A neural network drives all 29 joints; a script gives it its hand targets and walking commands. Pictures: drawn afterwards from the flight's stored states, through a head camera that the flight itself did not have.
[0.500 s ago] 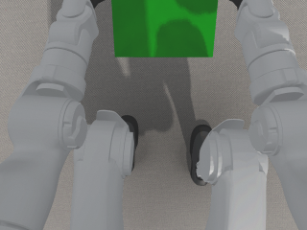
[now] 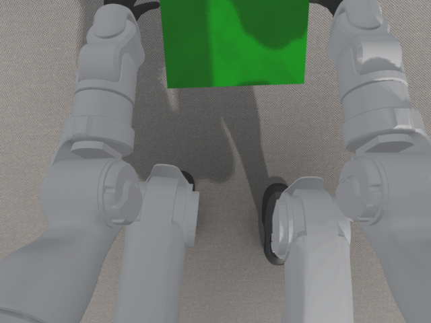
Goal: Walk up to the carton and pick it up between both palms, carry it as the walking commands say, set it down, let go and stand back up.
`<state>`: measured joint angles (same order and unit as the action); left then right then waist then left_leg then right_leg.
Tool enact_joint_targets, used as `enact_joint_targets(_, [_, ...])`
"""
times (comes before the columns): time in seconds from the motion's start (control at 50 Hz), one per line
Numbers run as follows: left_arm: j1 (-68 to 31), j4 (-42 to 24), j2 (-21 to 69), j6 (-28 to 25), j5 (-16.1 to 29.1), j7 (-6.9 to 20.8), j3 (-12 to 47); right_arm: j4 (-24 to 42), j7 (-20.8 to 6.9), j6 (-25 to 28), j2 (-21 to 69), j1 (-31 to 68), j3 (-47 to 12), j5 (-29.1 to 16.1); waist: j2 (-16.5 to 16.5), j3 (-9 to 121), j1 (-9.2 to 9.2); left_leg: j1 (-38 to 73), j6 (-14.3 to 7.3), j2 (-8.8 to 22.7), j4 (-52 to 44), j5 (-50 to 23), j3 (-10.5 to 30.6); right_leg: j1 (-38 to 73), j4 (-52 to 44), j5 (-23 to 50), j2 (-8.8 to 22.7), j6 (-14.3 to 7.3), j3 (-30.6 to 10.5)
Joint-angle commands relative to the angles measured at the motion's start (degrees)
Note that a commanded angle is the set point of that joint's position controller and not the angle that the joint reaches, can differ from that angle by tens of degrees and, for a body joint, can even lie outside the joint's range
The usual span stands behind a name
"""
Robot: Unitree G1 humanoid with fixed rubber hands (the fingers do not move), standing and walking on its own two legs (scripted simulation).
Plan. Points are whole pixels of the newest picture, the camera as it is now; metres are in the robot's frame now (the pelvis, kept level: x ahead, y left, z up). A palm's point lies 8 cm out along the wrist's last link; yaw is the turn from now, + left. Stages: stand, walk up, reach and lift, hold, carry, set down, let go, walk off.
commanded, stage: reach and lift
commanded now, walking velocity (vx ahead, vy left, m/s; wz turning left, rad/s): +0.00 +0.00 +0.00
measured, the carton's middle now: (232, 24) +0.55 +0.03 -0.23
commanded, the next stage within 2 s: none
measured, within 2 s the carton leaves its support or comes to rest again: neither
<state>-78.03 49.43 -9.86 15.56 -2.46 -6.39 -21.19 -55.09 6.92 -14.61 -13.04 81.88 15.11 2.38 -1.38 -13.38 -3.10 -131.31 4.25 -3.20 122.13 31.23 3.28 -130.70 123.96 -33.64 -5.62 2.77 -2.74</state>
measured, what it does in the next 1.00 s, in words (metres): rises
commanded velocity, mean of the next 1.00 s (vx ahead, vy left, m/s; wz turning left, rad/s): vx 0.00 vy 0.00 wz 0.00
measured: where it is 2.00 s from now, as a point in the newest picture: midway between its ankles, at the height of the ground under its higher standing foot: (226, 230)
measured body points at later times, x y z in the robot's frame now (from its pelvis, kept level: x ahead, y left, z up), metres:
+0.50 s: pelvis +0.00 +0.00 +0.05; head +0.32 +0.01 +0.36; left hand +0.53 +0.18 -0.06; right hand +0.56 -0.12 -0.07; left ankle +0.12 +0.14 -0.34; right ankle +0.10 -0.12 -0.34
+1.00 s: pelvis +0.00 +0.00 +0.09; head +0.29 +0.00 +0.44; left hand +0.51 +0.18 +0.01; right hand +0.53 -0.12 +0.00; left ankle +0.12 +0.14 -0.34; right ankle +0.10 -0.12 -0.34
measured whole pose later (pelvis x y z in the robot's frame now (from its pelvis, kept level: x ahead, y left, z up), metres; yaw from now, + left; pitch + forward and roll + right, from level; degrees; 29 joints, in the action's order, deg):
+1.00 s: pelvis +0.00 +0.00 +0.09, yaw +0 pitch +47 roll +1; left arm -63.4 40.2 0.7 19.9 -11.5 -9.7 -28.0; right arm -45.6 9.8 -19.7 -2.4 65.8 22.2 11.5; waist -1.3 8.7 -3.3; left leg -122.2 4.7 -5.1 103.8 28.2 4.8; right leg -121.7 105.4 -30.2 -7.7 3.5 -5.0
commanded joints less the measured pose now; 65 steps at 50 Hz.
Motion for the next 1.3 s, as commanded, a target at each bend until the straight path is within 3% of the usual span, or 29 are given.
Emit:
enact_joint_targets(0.0, [-38.92, -8.98, 54.28, -1.52, 6.50, 17.10, 23.43, 8.45, -16.55, 1.46, 58.19, 33.85, -19.97, -6.56, -1.85, 77.26, -2.22, 39.07, -1.96, -3.95, -8.14, -21.87, -9.96, 36.03, -10.08, 20.02, -3.80, -1.63, 8.18])
enact_joint_targets(0.14, [-36.65, -12.41, 57.84, -0.33, 6.74, 17.30, 26.67, 13.21, -15.70, 0.72, 62.41, 32.02, -22.94, -7.34, -2.03, 88.14, -2.41, 42.45, -1.69, -4.48, -10.18, -25.70, -10.33, 39.99, -12.01, 24.33, -4.39, -0.94, 8.25])
enact_joint_targets(0.32, [-30.03, -6.51, 59.72, 1.13, 0.67, 17.77, 20.71, 9.43, -15.73, -0.20, 61.43, 27.46, -17.12, -0.65, -2.94, 79.02, -2.36, 36.24, -1.73, -4.72, -16.12, -19.18, -10.26, 33.53, -17.83, 17.67, -4.75, -1.19, 8.45])
enact_joint_targets(0.44, [-30.69, -8.88, 60.65, 2.46, 0.96, 17.55, 21.38, 9.28, -16.39, -1.55, 62.44, 27.00, -16.88, -0.74, -1.40, 79.62, -1.13, 39.96, -1.42, -5.18, -18.96, -16.72, -9.90, 32.81, -20.58, 14.04, -4.83, -1.71, 8.93])
enact_joint_targets(0.52, [-30.05, -9.31, 61.35, 3.16, 0.19, 17.66, 21.25, 9.55, -17.00, -2.24, 64.05, 26.24, -16.94, -0.72, -0.56, 81.59, -1.48, 41.68, -1.40, -5.22, -20.23, -17.26, -10.06, 33.74, -21.89, 14.53, -4.90, -1.69, 8.73])
enact_joint_targets(0.8, [-24.66, -7.89, 65.17, 3.81, 0.48, 18.76, 22.76, 12.57, -16.91, -2.60, 68.22, 23.10, -20.22, -0.65, -2.79, 87.31, -2.15, 43.24, -1.54, -5.26, -23.27, -20.16, -10.21, 41.37, -26.16, 19.35, -4.97, -0.81, 7.33])
enact_joint_targets(1.28, [-20.26, -6.97, 68.08, 4.51, -1.58, 18.40, 21.10, 8.85, -18.01, -3.42, 71.49, 17.59, -16.91, 1.40, -1.47, 83.15, -1.23, 52.70, -1.64, -5.66, -32.86, -16.50, -8.98, 45.95, -35.89, 14.16, -5.03, -0.96, 6.95])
